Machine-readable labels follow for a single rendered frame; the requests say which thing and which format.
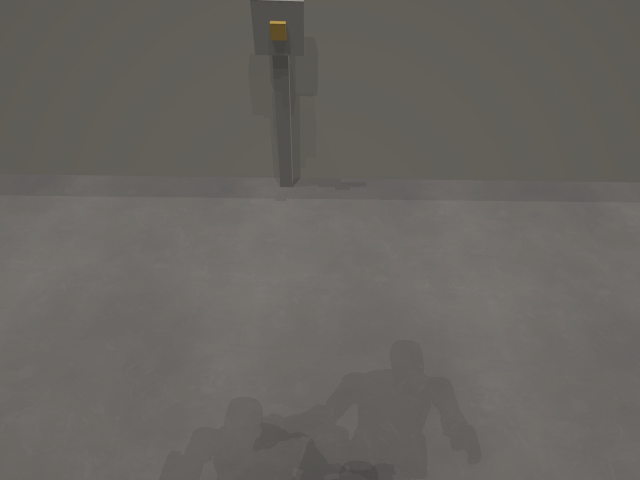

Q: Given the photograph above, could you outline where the button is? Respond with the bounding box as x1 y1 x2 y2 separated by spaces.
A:
270 21 286 41

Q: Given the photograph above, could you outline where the panel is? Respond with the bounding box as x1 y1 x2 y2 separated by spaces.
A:
250 0 304 187

